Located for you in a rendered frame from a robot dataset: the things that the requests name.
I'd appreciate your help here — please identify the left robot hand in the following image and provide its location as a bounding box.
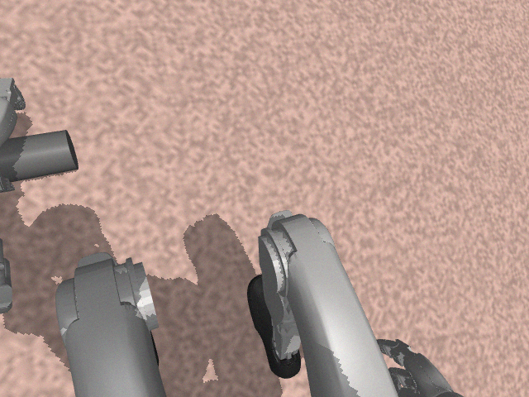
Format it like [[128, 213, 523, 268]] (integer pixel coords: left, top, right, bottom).
[[0, 78, 26, 193]]

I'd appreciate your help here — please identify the can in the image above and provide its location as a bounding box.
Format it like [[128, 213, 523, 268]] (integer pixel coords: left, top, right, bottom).
[[0, 130, 79, 182]]

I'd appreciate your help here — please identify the right robot hand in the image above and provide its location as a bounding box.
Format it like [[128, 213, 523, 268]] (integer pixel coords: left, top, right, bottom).
[[377, 339, 454, 397]]

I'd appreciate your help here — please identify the right robot foot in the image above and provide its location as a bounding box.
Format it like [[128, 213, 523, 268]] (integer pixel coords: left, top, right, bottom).
[[247, 275, 301, 379]]

